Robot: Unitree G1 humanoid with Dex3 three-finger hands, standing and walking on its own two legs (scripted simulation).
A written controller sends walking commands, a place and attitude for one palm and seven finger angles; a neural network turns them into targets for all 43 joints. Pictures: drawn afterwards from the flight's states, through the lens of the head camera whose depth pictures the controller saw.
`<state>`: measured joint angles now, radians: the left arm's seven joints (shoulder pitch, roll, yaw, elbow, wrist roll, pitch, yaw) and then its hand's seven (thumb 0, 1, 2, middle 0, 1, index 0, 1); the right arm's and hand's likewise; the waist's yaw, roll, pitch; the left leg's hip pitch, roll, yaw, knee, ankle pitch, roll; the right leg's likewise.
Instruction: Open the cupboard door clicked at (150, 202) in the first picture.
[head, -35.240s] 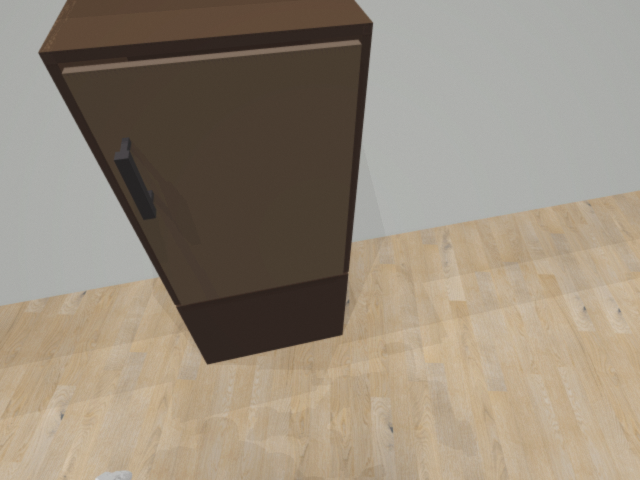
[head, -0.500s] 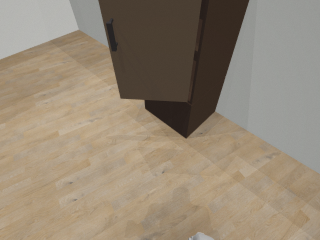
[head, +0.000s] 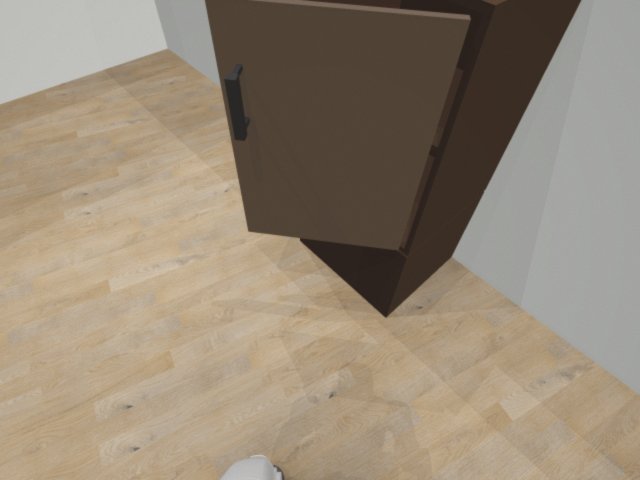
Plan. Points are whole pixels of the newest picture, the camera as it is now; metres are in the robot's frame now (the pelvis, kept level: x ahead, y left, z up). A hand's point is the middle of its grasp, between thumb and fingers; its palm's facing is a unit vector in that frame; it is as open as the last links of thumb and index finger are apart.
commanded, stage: take the last steps up to it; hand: left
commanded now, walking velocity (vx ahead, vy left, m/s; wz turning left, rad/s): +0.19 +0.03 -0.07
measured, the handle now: (239, 103) +0.72 +0.23 +0.05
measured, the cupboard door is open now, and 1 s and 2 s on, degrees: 39 39 39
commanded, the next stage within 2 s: come to a stop and stand still in 0.12 s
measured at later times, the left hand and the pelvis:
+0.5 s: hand (198, 416) +0.22 +0.21 -0.17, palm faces -0.06 -0.97 -0.24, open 7.3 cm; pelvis +0.13 +0.03 -0.01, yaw -4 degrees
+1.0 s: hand (175, 455) +0.16 +0.23 -0.18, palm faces -0.08 -0.95 -0.30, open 7.4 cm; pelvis +0.10 +0.03 -0.02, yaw -5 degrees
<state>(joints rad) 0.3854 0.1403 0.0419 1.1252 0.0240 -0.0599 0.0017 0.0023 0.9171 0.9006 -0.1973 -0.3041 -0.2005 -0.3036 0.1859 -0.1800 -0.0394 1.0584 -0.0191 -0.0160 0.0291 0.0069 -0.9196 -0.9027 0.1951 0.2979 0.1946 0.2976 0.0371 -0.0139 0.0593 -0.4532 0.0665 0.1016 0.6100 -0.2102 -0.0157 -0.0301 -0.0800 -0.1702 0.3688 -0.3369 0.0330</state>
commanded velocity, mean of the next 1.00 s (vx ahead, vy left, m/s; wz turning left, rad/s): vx -0.07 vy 0.00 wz -0.02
